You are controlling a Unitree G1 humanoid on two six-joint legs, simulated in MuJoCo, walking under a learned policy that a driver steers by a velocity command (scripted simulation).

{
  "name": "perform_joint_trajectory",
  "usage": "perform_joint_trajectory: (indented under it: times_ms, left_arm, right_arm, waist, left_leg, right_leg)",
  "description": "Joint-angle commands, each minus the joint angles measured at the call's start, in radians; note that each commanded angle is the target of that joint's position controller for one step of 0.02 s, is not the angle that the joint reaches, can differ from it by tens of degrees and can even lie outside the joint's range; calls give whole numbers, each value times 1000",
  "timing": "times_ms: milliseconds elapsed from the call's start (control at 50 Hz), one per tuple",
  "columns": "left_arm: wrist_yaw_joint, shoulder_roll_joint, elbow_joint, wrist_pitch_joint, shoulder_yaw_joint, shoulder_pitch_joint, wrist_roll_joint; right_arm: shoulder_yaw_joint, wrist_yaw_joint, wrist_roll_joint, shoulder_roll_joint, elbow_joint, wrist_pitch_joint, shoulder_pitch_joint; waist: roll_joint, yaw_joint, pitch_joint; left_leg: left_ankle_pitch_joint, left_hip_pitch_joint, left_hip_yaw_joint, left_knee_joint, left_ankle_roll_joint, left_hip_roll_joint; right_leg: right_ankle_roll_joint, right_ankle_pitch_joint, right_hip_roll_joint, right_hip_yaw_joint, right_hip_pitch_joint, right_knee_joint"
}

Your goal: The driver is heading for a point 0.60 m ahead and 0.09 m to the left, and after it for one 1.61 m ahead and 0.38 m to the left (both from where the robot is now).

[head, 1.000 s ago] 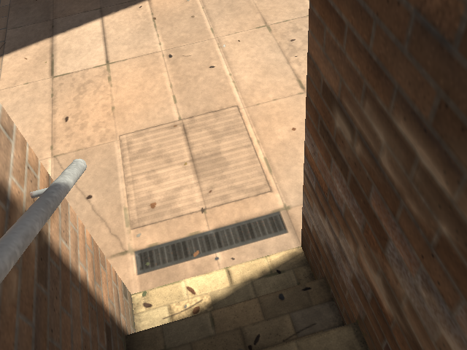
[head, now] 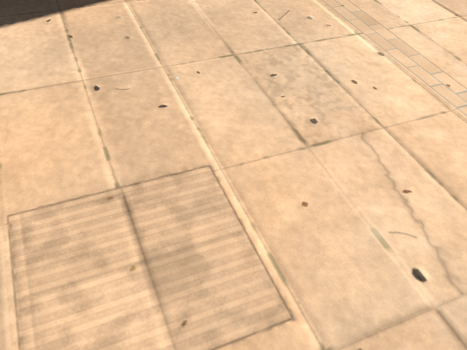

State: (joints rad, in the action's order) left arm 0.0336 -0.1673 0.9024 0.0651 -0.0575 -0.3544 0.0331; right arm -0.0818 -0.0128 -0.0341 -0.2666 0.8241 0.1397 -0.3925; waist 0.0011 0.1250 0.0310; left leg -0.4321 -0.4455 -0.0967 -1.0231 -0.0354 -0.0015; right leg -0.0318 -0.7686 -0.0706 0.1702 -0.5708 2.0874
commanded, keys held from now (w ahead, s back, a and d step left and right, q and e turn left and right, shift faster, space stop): w+shift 1.00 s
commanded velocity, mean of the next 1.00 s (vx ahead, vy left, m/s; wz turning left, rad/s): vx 1.00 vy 0.00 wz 0.00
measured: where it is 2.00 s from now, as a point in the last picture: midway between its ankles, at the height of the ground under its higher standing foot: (123, 121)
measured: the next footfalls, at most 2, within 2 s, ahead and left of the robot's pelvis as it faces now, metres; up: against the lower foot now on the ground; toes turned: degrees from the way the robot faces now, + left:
right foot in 0.24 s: +0.39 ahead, -0.04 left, -0.19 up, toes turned +3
left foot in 0.54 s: +0.75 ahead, +0.28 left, -0.19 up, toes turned +1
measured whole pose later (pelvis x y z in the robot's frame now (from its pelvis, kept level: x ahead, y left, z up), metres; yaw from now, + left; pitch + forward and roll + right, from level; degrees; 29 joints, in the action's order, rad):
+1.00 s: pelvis +1.05 +0.19 -0.19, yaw +3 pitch +3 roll -1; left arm -0.06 -0.18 0.56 0.12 0.00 0.20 0.04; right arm -0.01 0.02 0.03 -0.18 1.02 0.08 -0.61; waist 0.00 0.10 -0.02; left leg -0.46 0.24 -0.03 -0.43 -0.05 0.00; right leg -0.12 0.03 -0.06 -0.08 -0.61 0.52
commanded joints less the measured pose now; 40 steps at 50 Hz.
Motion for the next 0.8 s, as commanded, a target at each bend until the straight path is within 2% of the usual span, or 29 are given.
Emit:
perform_joint_trajectory:
  times_ms: [20, 40, 60, 80, 100, 140, 160, 180, 200, 220, 240, 260, 280, 300, 320, 340, 360, 400, 440, 480, 520, 540, 560, 580, 600, 640, 660, 700, 800]
  left_arm:
    - [-15, 28, -202, 86, -16, 147, 42]
    - [-29, 71, -224, 85, 4, 217, 5]
    - [-53, 132, -322, 67, 33, 307, 4]
    - [-45, 69, -319, 63, 27, 338, 15]
    - [-51, 71, -259, 56, 17, 227, 12]
    - [-52, -19, -283, 87, 21, 285, -6]
    - [-62, -15, -279, 72, 24, 363, -22]
    - [-74, 7, -294, 72, 36, 400, -6]
    - [-84, -7, -287, 63, 28, 281, 10]
    - [-86, -73, -207, 63, -8, 46, 20]
    - [-82, -74, -133, 49, -28, -231, 3]
    - [-101, -113, -124, 61, -16, -232, -7]
    - [-86, -122, -135, 45, -15, -210, -25]
    - [-53, -183, -87, 54, -48, -229, -48]
    - [-16, -89, -80, 46, -20, -112, -36]
    - [-10, -53, -80, 41, 0, -33, -39]
    - [-6, -55, -72, 43, 11, 36, -39]
    - [-1, 13, -92, 32, 28, 143, -42]
    - [7, -85, -126, 11, -13, 192, -17]
    - [0, -190, -127, 25, -46, 128, 13]
    - [-29, -233, -137, 45, -45, 143, 9]
    - [-35, -191, -145, 62, -33, 220, -12]
    - [-29, 1, -155, 77, 11, 112, -2]
    - [-31, 11, -177, 96, 19, -46, 31]
    - [-28, -35, -205, 97, 13, 26, 58]
    - [-22, -31, -241, 75, 21, 184, 3]
    - [-35, -24, -239, 64, 19, 149, -7]
    - [-56, -41, -245, 44, 15, 152, -13]
    - [-76, -35, -338, 53, 42, 493, -27]
  right_arm:
    - [30, -1, -11, 37, 211, -43, -527]
    - [26, 17, -22, 25, 201, -40, -412]
    - [27, 45, 10, -54, 135, -19, -194]
    - [45, 76, 21, -18, 92, 0, -34]
    - [44, 83, 59, -19, 133, 12, -65]
    - [47, 131, -26, -4, 152, 42, -46]
    - [72, 142, -41, 59, 159, 27, -69]
    - [79, 146, -58, 114, 174, 12, -127]
    - [59, 143, -42, 45, 172, -9, -69]
    - [55, 110, -20, 77, 167, -18, -82]
    - [35, 77, 1, 29, 122, -8, 49]
    - [62, 58, -1, 70, 34, 15, -68]
    - [58, 41, 14, 27, 17, 31, -104]
    - [65, 35, -35, 40, -16, 31, -49]
    - [60, 46, -15, 84, -28, 6, 55]
    - [70, 48, 20, 139, -41, -22, 138]
    - [84, 48, 23, 188, -61, -43, 145]
    - [81, 41, 8, 143, -140, -49, 258]
    - [78, 26, 48, 101, -135, -35, 271]
    - [59, 3, 16, 57, -78, -46, 223]
    - [-7, 10, 4, -84, 9, -53, -108]
    - [-22, 16, -6, -136, 83, -51, -370]
    - [-11, 2, 29, -192, 100, -36, -432]
    - [9, -5, 44, -156, 63, -25, -324]
    - [12, 2, 43, -122, 38, -15, -187]
    - [22, -17, 53, -91, 31, -4, -23]
    - [31, -22, 67, -59, 26, -3, 31]
    - [58, -25, 43, 7, 46, -5, 31]
    - [61, 15, 30, -3, 90, -2, -88]
  waist:
    - [372, -9, -211]
    - [9, -81, -178]
    - [-29, -210, -202]
    - [-252, -236, -242]
    - [-224, -244, -155]
    - [-33, -217, -177]
    - [-83, -173, -135]
    - [-28, -130, -162]
    - [76, -198, -122]
    - [-38, -281, -40]
    - [-133, -455, 78]
    - [-432, -304, 245]
    - [-419, -283, 333]
    - [-389, -263, 299]
    - [-4, -184, 100]
    - [91, -126, -51]
    - [29, -71, -146]
    - [9, -11, -241]
    - [-7, -1, -149]
    - [-33, 8, -51]
    - [25, 203, 133]
    - [93, 334, 185]
    - [421, 220, 241]
    - [516, 77, 262]
    - [363, 37, 85]
    - [30, -37, -28]
    - [54, -102, -8]
    - [75, -148, -13]
    - [-32, -79, -110]
  left_leg:
    - [315, 461, -357, 236, 60, -53]
    - [309, 245, -356, 220, 57, -19]
    - [123, -118, -664, 319, -63, -130]
    - [132, -400, -685, 236, -95, -122]
    - [188, -457, -622, 136, -84, -122]
    - [59, -300, -454, 16, -44, -68]
    - [-63, -301, -356, 42, -72, 5]
    - [63, -291, -317, -16, -63, 26]
    - [321, -332, -297, -145, -64, 41]
    - [484, -370, -169, -481, -24, 104]
    - [161, -464, -81, -936, -6, 201]
    - [-250, -722, -162, -1063, -36, 115]
    - [-220, -798, -222, -980, -33, 52]
    - [-156, -933, -219, -976, -25, 22]
    - [20, -867, -150, -726, -22, -33]
    - [43, -811, -116, -672, 1, -34]
    - [-3, -737, -131, -618, 29, -71]
    - [34, -584, -114, -329, 54, -164]
    - [273, -144, 21, 35, 27, -132]
    - [439, 216, 149, 165, 14, -45]
    - [278, 553, 261, 207, -10, 70]
    - [268, 792, 173, 185, -50, -4]
    - [-8, 792, -321, 332, -182, -209]
    - [-296, 797, -806, 680, -276, -312]
    - [-323, 691, -825, 745, -262, -347]
    - [-106, 368, -576, 708, -226, -273]
    - [-29, 283, -512, 689, -232, -270]
    - [120, 239, -380, 716, -226, -230]
    - [482, 256, -101, 854, -145, -140]
  right_leg:
    - [-87, 168, -8, 76, -802, -21]
    - [-77, 327, 46, -41, -669, -205]
    - [-50, 403, 104, -95, -516, -481]
    - [8, 562, 111, -96, -267, -665]
    - [18, 632, 61, -146, -95, -551]
    - [6, 1046, 146, -58, -91, -962]
    - [38, 1190, 122, -112, 75, -1151]
    - [42, 1125, 115, -131, 172, -1331]
    - [10, 940, 97, -144, 359, -1477]
    - [-76, 1021, 135, -132, 648, -1647]
    - [-188, 1104, 233, -17, 881, -1620]
    - [-297, 1178, 354, 190, 1140, -1279]
    - [-366, 1003, 375, 310, 1193, -1365]
    - [-438, 388, 507, 666, 1163, -1571]
    - [-354, 342, 473, 700, 861, -1702]
    - [-327, 418, 437, 642, 597, -1702]
    - [-317, 474, 445, 615, 345, -1695]
    - [-217, 445, 352, 383, 16, -1727]
    - [-139, 449, 200, 121, -161, -1772]
    - [-133, 684, 153, -5, -137, -1750]
    - [-79, 1204, 112, -68, 30, -1393]
    - [-25, 984, 75, -59, -134, -996]
    - [-9, 170, -101, 11, -268, -449]
    - [-60, 180, -82, 83, -380, -405]
    - [-73, 266, -20, 25, -474, -442]
    - [-89, 424, 84, -43, -352, -566]
    - [-83, 488, 112, -28, -293, -632]
    - [-66, 504, 145, -43, -263, -721]
    - [-22, 795, 138, -197, -230, -1234]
